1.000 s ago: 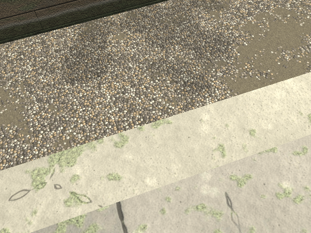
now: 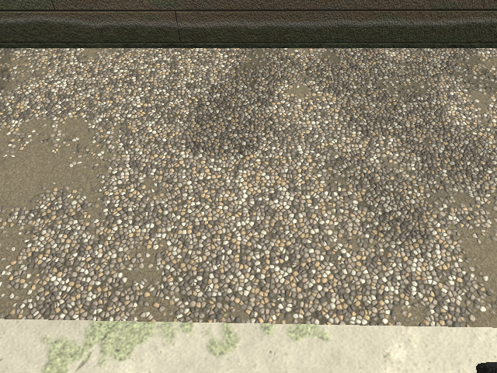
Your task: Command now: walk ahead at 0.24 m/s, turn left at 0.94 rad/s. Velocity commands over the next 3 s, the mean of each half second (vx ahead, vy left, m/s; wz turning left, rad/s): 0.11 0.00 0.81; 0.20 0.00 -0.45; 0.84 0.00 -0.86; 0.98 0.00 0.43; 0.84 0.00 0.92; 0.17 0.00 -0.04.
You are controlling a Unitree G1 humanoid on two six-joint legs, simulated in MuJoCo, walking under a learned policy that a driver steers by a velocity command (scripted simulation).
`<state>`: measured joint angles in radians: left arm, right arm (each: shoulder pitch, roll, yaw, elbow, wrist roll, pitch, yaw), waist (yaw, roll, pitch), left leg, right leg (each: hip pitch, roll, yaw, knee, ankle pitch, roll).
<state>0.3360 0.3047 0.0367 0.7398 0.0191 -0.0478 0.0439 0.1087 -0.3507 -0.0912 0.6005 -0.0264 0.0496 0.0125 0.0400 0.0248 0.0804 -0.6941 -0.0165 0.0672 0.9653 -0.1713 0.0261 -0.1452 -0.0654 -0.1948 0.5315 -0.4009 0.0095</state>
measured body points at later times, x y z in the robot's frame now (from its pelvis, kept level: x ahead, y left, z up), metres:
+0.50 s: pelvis +0.11 -0.04 +0.00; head +0.13 -0.04 +0.45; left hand +0.20 +0.26 -0.09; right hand +0.33 -0.25 -0.10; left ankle +0.17 +0.06 -0.73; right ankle +0.21 -0.14 -0.70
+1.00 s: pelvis +0.13 -0.07 +0.01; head +0.17 -0.09 +0.45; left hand +0.20 +0.23 -0.08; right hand +0.36 -0.30 -0.10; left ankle +0.10 +0.04 -0.71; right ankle +0.19 -0.13 -0.73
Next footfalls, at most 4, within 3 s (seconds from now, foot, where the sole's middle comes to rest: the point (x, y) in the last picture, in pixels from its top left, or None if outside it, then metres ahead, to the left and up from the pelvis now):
0.10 left None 0.21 0.06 -0.77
0.54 right None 0.23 -0.12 -0.77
1.04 left None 0.14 0.03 -0.77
1.44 right None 0.33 -0.25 -0.77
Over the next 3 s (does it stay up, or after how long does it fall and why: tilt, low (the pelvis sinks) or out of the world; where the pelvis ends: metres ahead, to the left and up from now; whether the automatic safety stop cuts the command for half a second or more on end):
stays up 0.24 -0.08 -0.01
